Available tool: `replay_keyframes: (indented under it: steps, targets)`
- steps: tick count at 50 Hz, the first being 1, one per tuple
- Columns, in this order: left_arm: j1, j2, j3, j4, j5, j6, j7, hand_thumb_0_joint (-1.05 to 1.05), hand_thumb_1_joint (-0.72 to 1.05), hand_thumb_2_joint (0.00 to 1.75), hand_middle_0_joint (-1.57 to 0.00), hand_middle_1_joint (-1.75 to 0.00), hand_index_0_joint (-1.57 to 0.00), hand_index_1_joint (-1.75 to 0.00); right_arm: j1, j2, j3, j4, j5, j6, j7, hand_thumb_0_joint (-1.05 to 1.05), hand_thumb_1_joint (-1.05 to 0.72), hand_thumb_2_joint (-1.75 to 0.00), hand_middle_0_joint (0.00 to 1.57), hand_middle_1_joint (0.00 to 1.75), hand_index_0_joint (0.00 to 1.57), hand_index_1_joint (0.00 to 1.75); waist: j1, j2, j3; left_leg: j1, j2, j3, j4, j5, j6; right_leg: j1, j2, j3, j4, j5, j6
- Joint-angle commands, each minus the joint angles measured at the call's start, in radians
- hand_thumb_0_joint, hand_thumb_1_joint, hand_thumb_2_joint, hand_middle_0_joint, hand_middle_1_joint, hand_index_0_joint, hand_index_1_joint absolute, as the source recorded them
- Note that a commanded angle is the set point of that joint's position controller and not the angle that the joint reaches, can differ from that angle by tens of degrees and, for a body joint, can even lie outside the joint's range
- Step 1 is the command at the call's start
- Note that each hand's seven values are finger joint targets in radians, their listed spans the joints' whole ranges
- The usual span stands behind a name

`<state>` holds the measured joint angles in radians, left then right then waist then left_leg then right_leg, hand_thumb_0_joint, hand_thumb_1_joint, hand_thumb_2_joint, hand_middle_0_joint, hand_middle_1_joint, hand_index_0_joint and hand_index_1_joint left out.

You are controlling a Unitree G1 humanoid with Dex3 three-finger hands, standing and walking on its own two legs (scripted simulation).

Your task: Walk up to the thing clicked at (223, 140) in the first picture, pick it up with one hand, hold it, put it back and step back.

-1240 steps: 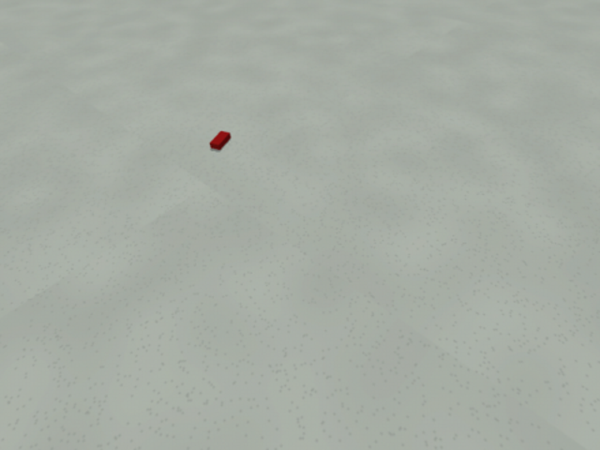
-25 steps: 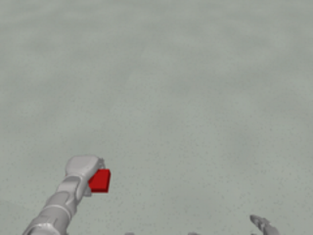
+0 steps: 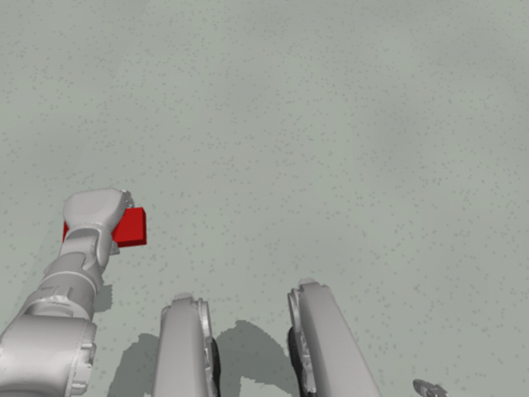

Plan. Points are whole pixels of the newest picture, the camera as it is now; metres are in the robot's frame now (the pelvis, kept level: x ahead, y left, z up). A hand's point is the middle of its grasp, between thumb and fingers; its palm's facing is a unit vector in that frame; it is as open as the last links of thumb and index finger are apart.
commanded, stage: crouch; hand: left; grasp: from above
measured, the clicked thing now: (106, 229) +0.43 +0.25 -0.17
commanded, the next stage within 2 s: lower in 1.06 s
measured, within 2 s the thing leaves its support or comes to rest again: neither
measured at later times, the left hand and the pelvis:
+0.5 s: hand (127, 236) +0.45 +0.25 -0.29, palm faces -0.47 -0.03 -0.88, open 8.8 cm; pelvis +0.00 -0.01 -0.11, yaw -3 degrees
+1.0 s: hand (135, 239) +0.46 +0.25 -0.36, palm faces -0.47 -0.03 -0.88, open 8.8 cm; pelvis -0.01 -0.01 -0.18, yaw -5 degrees
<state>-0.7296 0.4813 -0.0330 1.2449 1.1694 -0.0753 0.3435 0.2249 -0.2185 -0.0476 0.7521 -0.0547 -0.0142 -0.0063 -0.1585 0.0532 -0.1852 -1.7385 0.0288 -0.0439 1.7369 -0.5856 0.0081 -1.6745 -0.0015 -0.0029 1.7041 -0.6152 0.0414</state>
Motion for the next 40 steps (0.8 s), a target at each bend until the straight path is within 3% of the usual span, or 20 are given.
replay_keyframes:
  steps: [1, 2, 5, 8, 10, 12, 13, 15, 16, 18, 19, 21, 22, 28, 31, 36, 40]
  targets:
    - [-0.354, 0.271, 0.064, -0.142, 0.013, -0.035, 0.038, 0.0, 0.73, 0.52, -1.04, -0.47, -1.08, -0.42, 0.116, -0.223, -0.07, -0.061, -0.01, -0.044, 0.002, 0.0, -0.89, -0.9, 0.2, 0.3, 0.2, 0.3, -0.005, 0.094, -0.574, 0.39, -0.03, -0.041, -0.157, -0.004, 0.0, 0.092, 0.017, -0.071, -0.126, 0.05, -0.082]
    - [-0.379, 0.278, 0.066, -0.167, 0.019, -0.049, 0.039, 0.0, 0.74, 0.52, -1.05, -0.46, -1.09, -0.42, 0.115, -0.223, -0.066, -0.062, -0.013, -0.047, 0.007, 0.0, -0.89, -0.9, 0.2, 0.3, 0.2, 0.3, -0.016, 0.112, -0.592, 0.379, -0.028, -0.041, -0.133, 0.004, 0.0, 0.072, 0.018, -0.074, -0.102, 0.056, -0.082]
    - [-0.425, 0.347, 0.104, -0.191, 0.049, -0.08, 0.06, 0.0, 0.76, 0.53, -1.08, -0.44, -1.12, -0.4, 0.122, -0.239, -0.058, -0.048, -0.023, -0.054, 0.019, 0.0, -0.89, -0.9, 0.2, 0.3, 0.2, 0.3, -0.011, 0.174, -0.671, 0.399, -0.027, -0.041, -0.061, 0.075, -0.004, 0.007, 0.014, -0.076, -0.032, 0.101, -0.082]
    - [-0.453, 0.351, 0.114, -0.186, 0.06, -0.095, 0.087, 0.0, 0.74, 0.53, -1.08, -0.42, -1.11, -0.39, 0.139, -0.24, -0.051, -0.036, -0.037, -0.063, 0.036, 0.0, -0.89, -0.9, 0.2, 0.3, 0.2, 0.3, -0.022, 0.19, -0.693, 0.4, -0.022, -0.035, -0.001, 0.134, -0.003, -0.025, 0.013, -0.082, 0.008, 0.144, -0.079]
    - [-0.483, 0.377, 0.125, -0.183, 0.078, -0.097, 0.105, 0.0, 0.74, 0.51, -1.08, -0.42, -1.12, -0.39, 0.138, -0.245, -0.05, -0.03, -0.043, -0.064, 0.042, 0.0, -0.89, -0.9, 0.2, 0.3, 0.2, 0.3, -0.013, 0.253, -0.721, 0.406, -0.023, -0.019, 0.028, 0.155, -0.006, -0.047, 0.015, -0.083, 0.038, 0.16, -0.081]
    - [-0.473, 0.358, 0.119, -0.167, 0.078, -0.092, 0.117, 0.0, 0.75, 0.47, -1.08, -0.41, -1.12, -0.38, 0.147, -0.238, -0.042, -0.028, -0.05, -0.066, 0.054, 0.0, -0.89, -0.9, 0.2, 0.3, 0.2, 0.3, -0.018, 0.257, -0.723, 0.392, -0.023, -0.013, 0.058, 0.187, -0.002, -0.046, 0.02, -0.089, 0.059, 0.186, -0.082]
    - [-0.456, 0.377, 0.14, -0.138, 0.08, -0.083, 0.121, 0.0, 0.76, 0.47, -1.07, -0.41, -1.12, -0.37, 0.155, -0.245, -0.047, -0.028, -0.053, -0.068, 0.059, 0.0, -0.89, -0.9, 0.2, 0.3, 0.2, 0.3, -0.022, 0.242, -0.726, 0.395, -0.02, -0.02, 0.072, 0.205, -0.003, -0.055, 0.014, -0.091, 0.072, 0.199, -0.079]
    - [-0.458, 0.376, 0.136, -0.139, 0.073, -0.075, 0.12, 0.0, 0.77, 0.49, -1.1, -0.4, -1.14, -0.37, 0.148, -0.243, -0.047, -0.031, -0.056, -0.065, 0.067, 0.0, -0.89, -0.9, 0.2, 0.3, 0.2, 0.3, -0.012, 0.26, -0.743, 0.379, -0.021, -0.003, 0.106, 0.232, 0.002, -0.055, 0.024, -0.092, 0.088, 0.221, -0.079]
    - [-0.46, 0.391, 0.144, -0.127, 0.076, -0.073, 0.12, 0.0, 0.79, 0.5, -1.12, -0.4, -1.15, -0.37, 0.15, -0.244, -0.046, -0.03, -0.058, -0.063, 0.07, 0.0, -0.89, -0.9, 0.2, 0.3, 0.2, 0.3, -0.018, 0.251, -0.731, 0.349, -0.022, 0.002, 0.127, 0.234, 0.007, -0.045, 0.025, -0.09, 0.095, 0.233, -0.076]
    - [-0.429, 0.358, 0.126, -0.091, 0.069, -0.068, 0.105, 0.0, 0.81, 0.51, -1.12, -0.43, -1.16, -0.39, 0.153, -0.237, -0.045, -0.03, -0.062, -0.062, 0.08, 0.0, -0.89, -0.9, 0.2, 0.3, 0.2, 0.3, -0.03, 0.204, -0.696, 0.292, -0.021, 0.002, 0.157, 0.219, 0.013, -0.045, 0.027, -0.094, 0.108, 0.233, -0.071]
    - [-0.449, 0.39, 0.135, -0.09, 0.07, -0.068, 0.1, 0.0, 0.81, 0.53, -1.13, -0.43, -1.16, -0.4, 0.145, -0.24, -0.044, -0.029, -0.06, -0.059, 0.081, 0.0, -0.89, -0.9, 0.2, 0.3, 0.2, 0.3, -0.028, 0.203, -0.692, 0.269, -0.02, 0.005, 0.169, 0.207, 0.016, -0.058, 0.032, -0.093, 0.117, 0.225, -0.072]
    - [-0.448, 0.396, 0.143, -0.079, 0.062, -0.071, 0.088, 0.0, 0.8, 0.52, -1.11, -0.44, -1.15, -0.4, 0.146, -0.245, -0.05, -0.03, -0.061, -0.058, 0.086, 0.0, -0.89, -0.9, 0.2, 0.3, 0.2, 0.3, -0.024, 0.219, -0.661, 0.246, -0.019, -0.004, 0.169, 0.18, 0.009, -0.093, 0.028, -0.098, 0.147, 0.198, -0.076]
    - [-0.431, 0.379, 0.128, -0.071, 0.06, -0.076, 0.079, 0.0, 0.8, 0.51, -1.11, -0.45, -1.15, -0.4, 0.145, -0.235, -0.047, -0.036, -0.062, -0.057, 0.093, 0.0, -0.89, -0.9, 0.2, 0.3, 0.2, 0.3, -0.028, 0.221, -0.652, 0.24, -0.017, 0.0, 0.182, 0.183, 0.011, -0.077, 0.033, -0.099, 0.149, 0.2, -0.076]
    - [-0.461, 0.442, 0.153, -0.048, 0.072, -0.109, 0.066, 0.0, 0.78, 0.51, -1.09, -0.46, -1.13, -0.41, 0.143, -0.251, -0.039, -0.033, -0.064, -0.048, 0.105, 0.0, -0.9, -0.9, 0.2, 0.3, 0.2, 0.3, -0.033, 0.194, -0.618, 0.152, -0.017, 0.0, 0.237, 0.149, 0.014, -0.108, 0.042, -0.105, 0.199, 0.188, -0.073]
    - [-0.482, 0.449, 0.16, -0.039, 0.079, -0.127, 0.072, 0.0, 0.79, 0.49, -1.09, -0.46, -1.14, -0.42, 0.145, -0.252, -0.03, -0.029, -0.071, -0.046, 0.109, 0.0, -0.9, -0.9, 0.2, 0.3, 0.2, 0.3, -0.045, 0.195, -0.606, 0.119, -0.019, 0.005, 0.267, 0.134, 0.015, -0.125, 0.041, -0.105, 0.22, 0.179, -0.071]
    - [-0.52, 0.514, 0.196, -0.042, 0.1, -0.151, 0.097, 0.0, 0.82, 0.52, -1.11, -0.48, -1.15, -0.43, 0.136, -0.271, -0.028, -0.021, -0.077, -0.045, 0.115, 0.0, -0.89, -0.9, 0.2, 0.3, 0.2, 0.3, -0.036, 0.265, -0.629, 0.148, -0.014, -0.01, 0.288, 0.133, 0.003, -0.201, 0.042, -0.123, 0.286, 0.163, -0.08]
    - [-0.529, 0.503, 0.186, 0.009, 0.112, -0.154, 0.116, 0.0, 0.82, 0.5, -1.1, -0.48, -1.15, -0.42, 0.135, -0.268, -0.018, -0.011, -0.085, -0.044, 0.117, 0.0, -0.89, -0.9, 0.2, 0.3, 0.2, 0.3, -0.049, 0.252, -0.592, 0.106, -0.013, -0.011, 0.309, 0.084, 0.006, -0.236, 0.047, -0.133, 0.299, 0.131, -0.08]
